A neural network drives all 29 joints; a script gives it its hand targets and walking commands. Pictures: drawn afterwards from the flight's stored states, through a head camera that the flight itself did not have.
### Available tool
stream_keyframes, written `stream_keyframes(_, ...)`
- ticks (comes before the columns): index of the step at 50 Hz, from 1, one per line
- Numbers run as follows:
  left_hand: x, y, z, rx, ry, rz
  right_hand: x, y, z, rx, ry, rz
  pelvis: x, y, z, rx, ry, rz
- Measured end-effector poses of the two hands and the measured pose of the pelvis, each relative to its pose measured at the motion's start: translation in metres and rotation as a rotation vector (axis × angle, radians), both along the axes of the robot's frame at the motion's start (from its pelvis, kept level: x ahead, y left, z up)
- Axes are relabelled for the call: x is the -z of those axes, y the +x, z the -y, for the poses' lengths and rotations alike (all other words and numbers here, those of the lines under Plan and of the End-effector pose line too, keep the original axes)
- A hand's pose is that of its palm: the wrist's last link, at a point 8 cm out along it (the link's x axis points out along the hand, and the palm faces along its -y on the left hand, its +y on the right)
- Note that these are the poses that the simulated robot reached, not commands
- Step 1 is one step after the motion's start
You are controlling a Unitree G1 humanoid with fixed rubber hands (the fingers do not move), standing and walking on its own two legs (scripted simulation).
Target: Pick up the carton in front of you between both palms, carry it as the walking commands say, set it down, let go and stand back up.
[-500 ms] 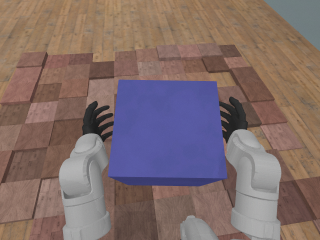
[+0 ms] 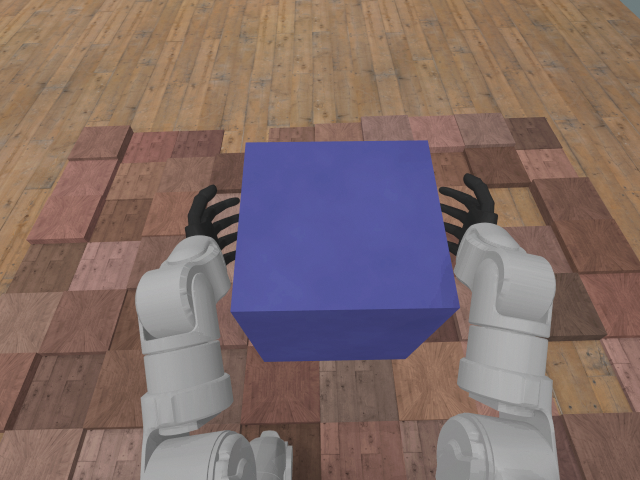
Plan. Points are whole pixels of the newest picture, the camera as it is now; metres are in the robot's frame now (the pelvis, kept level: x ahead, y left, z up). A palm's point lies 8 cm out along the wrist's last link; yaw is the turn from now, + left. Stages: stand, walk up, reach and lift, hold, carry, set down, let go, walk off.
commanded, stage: carry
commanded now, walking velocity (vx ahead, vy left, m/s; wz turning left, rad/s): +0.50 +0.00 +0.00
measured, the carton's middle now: (335, 264) +0.37 +0.01 +0.04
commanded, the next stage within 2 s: none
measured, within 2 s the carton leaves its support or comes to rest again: neither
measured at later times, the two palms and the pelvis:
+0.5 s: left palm (238, 114) +0.67 +0.18 +0.05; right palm (417, 118) +0.65 -0.13 +0.06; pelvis +0.33 +0.05 -0.01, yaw -1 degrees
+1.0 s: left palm out of the picture +0.98 +0.18 +0.13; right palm out of the picture +1.02 -0.13 +0.13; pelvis +0.66 +0.01 +0.00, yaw +1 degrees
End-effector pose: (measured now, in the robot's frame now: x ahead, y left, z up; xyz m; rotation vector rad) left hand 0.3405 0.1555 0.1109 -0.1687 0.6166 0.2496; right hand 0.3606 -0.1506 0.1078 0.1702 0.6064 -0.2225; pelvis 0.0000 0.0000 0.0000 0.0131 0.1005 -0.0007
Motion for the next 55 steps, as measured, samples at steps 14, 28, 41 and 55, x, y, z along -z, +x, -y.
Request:
stream_keyframes(14, 0.061, 0.192, -0.035, 0.04, 0.011, -0.004, 0.052, 0.183, -0.033, 0.014, -0.072, 0.0, 0.038, 0.207, -0.035, 0.016, -0.007, 0.027)
stream_keyframes(28, 0.046, 0.369, -0.021, 0.067, 0.032, 0.031, 0.035, 0.327, -0.018, 0.073, -0.037, 0.032, 0.015, 0.376, -0.043, 0.012, -0.022, 0.012)
stream_keyframes(41, 0.016, 0.544, -0.013, -0.003, 0.036, 0.08, 0.012, 0.541, -0.011, -0.035, -0.048, 0.083, 0.021, 0.556, -0.006, -0.012, -0.029, 0.028)
stream_keyframes(55, -0.022, 0.716, -0.035, 0.004, 0.019, 0.116, -0.027, 0.718, -0.033, -0.009, -0.058, 0.122, 0.011, 0.732, -0.031, -0.012, -0.044, 0.022)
